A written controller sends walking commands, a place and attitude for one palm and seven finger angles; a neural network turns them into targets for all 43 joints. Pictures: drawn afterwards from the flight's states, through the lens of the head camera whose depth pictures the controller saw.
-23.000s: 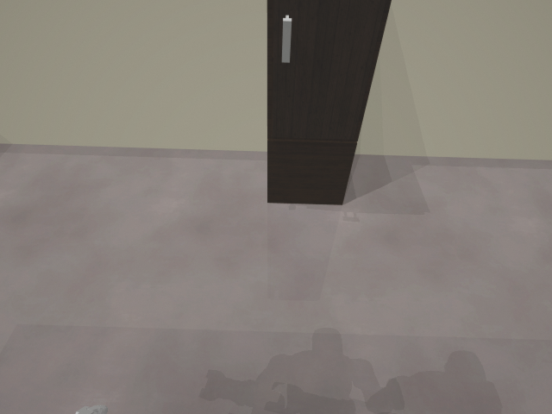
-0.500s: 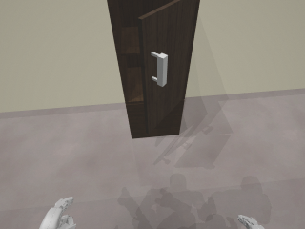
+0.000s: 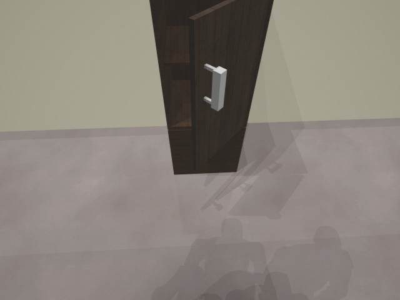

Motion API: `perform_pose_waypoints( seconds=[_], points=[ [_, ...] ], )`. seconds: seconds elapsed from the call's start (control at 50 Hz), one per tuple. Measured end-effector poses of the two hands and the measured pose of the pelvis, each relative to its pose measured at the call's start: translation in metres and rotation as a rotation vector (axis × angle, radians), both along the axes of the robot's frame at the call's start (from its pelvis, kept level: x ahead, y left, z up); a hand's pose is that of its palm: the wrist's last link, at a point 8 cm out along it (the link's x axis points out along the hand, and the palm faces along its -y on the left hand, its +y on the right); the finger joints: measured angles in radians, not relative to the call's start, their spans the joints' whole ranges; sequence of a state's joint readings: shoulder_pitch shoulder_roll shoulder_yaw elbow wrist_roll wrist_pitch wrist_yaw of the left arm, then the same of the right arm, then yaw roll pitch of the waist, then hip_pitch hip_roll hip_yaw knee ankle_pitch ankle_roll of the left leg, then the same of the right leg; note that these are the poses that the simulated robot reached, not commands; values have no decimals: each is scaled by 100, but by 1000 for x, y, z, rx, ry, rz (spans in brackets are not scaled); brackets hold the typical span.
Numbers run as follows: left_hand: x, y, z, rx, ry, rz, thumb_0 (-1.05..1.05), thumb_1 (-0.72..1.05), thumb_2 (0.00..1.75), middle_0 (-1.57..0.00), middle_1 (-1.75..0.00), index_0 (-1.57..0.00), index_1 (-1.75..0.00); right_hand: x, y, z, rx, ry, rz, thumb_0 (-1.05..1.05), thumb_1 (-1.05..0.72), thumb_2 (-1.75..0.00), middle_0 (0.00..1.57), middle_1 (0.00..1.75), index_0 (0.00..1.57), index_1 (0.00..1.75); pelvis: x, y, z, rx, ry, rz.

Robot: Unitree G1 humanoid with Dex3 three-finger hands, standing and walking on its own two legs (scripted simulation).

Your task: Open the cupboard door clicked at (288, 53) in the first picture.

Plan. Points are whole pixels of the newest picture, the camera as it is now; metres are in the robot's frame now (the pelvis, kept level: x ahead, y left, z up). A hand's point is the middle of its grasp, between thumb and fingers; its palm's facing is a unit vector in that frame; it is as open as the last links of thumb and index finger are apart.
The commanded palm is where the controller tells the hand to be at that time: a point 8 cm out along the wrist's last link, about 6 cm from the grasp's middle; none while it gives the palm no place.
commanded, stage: let the arm hang, fingers relaxed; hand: left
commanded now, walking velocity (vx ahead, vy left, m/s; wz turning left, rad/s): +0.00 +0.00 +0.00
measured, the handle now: (212, 86) +0.65 +0.00 +0.05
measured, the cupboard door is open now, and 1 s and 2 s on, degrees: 46 46 46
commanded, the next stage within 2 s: look to check the result in 0.40 s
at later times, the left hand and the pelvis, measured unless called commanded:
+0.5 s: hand out of the picture +0.08 +0.21 -0.16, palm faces -0.02 -0.96 -0.27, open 7.4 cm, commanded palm none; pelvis +0.02 +0.00 +0.00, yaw -1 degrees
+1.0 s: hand out of the picture +0.08 +0.21 -0.16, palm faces -0.02 -0.96 -0.28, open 7.4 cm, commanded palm none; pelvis +0.04 -0.01 +0.01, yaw -1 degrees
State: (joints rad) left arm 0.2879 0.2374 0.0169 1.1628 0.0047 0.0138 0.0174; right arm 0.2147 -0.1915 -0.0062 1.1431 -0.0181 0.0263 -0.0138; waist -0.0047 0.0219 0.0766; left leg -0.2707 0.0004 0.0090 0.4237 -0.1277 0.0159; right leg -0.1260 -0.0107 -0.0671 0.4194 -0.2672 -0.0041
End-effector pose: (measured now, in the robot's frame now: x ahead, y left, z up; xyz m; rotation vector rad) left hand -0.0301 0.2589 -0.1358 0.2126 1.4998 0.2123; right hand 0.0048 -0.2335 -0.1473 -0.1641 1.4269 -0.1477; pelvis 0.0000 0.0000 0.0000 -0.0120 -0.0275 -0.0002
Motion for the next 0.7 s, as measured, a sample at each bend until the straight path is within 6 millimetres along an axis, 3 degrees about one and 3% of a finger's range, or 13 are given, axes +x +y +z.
perform_pose_waypoints(
  seconds=[0.2, 0.32, 0.46, 0.7],
  points=[
    [72, 1, 6, 14, -180, -56, 0, 91, 90, -20, -30, -20, -30, 39, -6, 2, -1, -104, 8, 1, -91, -90, 21, 30, 21, 30, 8, 0, 1, 11, -4, -7],
    [100, -5, 8, -1, -233, -81, 0, 91, 90, -20, -30, -20, -30, 52, -21, 9, -36, -134, 11, 1, -91, -90, 20, 30, 21, 30, 13, -2, 3, 13, -4, -11],
    [109, -5, 7, -5, -227, -90, 0, 91, 90, -20, -30, -20, -30, 57, -37, 15, -74, -124, 12, 1, -91, -90, 20, 30, 20, 30, 19, -4, 4, 13, 0, -14],
    [100, 4, 8, 20, -162, -79, 1, 91, 90, -20, -30, -20, -30, 61, -43, 17, -86, -93, 17, 1, -91, -90, 20, 30, 20, 30, 28, -6, 5, 14, 5, -17]
  ],
)
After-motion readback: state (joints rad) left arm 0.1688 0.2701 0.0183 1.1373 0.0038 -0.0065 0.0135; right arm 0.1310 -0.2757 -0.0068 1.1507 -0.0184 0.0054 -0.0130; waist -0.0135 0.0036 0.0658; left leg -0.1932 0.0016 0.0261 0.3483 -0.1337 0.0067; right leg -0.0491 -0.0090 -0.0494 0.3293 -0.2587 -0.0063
